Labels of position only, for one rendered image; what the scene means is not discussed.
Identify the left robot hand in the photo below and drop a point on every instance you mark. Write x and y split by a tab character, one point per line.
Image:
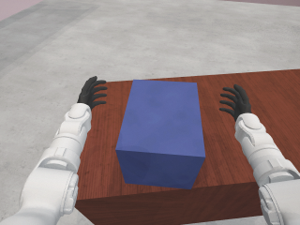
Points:
87	95

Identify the right robot hand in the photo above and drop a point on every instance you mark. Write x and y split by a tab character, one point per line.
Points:
241	101

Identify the left robot upper arm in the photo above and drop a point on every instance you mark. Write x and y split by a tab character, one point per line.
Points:
49	194

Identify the right robot forearm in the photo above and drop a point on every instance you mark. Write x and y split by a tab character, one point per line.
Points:
268	164

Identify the left robot forearm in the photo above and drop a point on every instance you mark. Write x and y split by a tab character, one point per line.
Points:
67	144

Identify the pedestal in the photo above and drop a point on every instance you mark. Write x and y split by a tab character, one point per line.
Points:
225	187

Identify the right robot upper arm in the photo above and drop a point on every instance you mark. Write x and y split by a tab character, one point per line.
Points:
280	202

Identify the carton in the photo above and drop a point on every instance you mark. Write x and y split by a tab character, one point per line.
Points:
160	142

